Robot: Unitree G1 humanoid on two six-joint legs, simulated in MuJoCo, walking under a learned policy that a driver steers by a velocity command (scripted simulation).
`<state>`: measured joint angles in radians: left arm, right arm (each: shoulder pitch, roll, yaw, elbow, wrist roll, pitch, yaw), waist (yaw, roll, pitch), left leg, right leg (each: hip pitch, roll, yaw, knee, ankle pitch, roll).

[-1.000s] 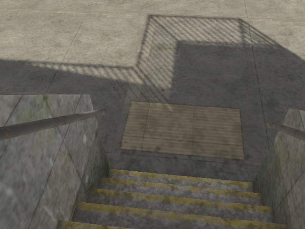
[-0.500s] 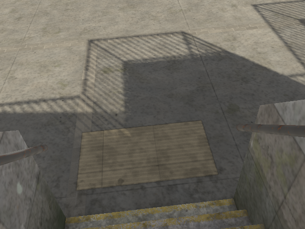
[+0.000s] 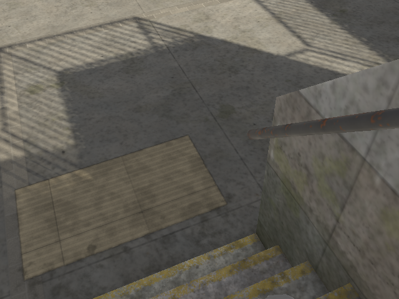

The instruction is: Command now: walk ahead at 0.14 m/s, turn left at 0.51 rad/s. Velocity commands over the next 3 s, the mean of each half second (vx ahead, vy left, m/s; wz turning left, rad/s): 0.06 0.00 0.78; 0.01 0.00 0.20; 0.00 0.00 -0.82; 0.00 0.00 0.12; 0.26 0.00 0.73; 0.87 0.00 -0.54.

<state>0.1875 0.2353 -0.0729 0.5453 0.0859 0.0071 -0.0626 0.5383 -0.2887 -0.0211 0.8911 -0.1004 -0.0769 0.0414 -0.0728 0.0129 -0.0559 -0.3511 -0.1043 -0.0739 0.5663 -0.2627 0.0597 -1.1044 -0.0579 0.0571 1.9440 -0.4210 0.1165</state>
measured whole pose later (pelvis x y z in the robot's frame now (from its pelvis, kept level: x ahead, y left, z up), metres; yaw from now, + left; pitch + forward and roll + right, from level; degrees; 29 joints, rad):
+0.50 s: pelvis +0.04 -0.05 +0.01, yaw +23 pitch +3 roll +2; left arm 0.35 0.34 0.08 0.77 0.08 -0.08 0.06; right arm 0.33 -0.28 0.00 0.68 -0.05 0.02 0.10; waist 0.06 0.03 -0.07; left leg -0.97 -0.04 0.05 1.64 -0.12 -0.09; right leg -0.34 -0.14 -0.20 0.53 -0.23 -0.01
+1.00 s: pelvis +0.04 +0.03 -0.02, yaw +26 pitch +3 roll +0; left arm 0.39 0.22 0.02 0.79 0.08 -0.02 0.02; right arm 0.34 -0.24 -0.04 0.85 -0.10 -0.09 0.03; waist -0.01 -0.01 -0.07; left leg -0.46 0.12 0.24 0.81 -0.40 0.06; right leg -0.86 0.01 0.03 1.52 -0.23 0.05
